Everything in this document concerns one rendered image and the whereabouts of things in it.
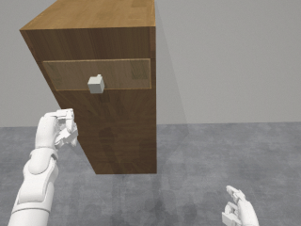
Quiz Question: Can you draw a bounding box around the robot right hand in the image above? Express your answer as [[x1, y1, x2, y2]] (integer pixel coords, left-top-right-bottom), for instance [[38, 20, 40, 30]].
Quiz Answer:
[[222, 186, 260, 226]]

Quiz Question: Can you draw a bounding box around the handle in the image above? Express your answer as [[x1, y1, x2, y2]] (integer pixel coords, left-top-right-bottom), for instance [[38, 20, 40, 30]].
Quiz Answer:
[[87, 74, 104, 94]]

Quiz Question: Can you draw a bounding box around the drawer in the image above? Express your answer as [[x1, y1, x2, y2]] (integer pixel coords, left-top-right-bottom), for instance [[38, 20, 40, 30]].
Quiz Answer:
[[43, 58, 151, 89]]

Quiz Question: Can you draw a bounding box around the robot left hand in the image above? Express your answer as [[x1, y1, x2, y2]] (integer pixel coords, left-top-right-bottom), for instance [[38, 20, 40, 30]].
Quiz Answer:
[[35, 108, 78, 152]]

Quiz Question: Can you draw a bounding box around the robot left forearm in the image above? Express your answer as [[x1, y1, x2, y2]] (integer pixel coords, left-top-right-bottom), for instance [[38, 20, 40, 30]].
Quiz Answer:
[[8, 148, 58, 226]]

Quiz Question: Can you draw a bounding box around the cabinet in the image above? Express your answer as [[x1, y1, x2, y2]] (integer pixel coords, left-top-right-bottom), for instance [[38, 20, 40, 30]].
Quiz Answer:
[[19, 0, 157, 175]]

